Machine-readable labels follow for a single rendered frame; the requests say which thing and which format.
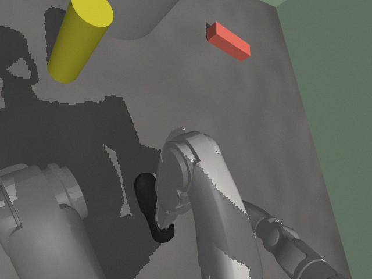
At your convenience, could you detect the right robot arm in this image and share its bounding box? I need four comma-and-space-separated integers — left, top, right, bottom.
256, 216, 348, 279

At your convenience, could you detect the right robot foot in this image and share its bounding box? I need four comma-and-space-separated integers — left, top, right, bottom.
134, 173, 174, 243

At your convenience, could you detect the right robot hand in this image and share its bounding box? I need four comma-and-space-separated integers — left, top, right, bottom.
242, 200, 271, 239

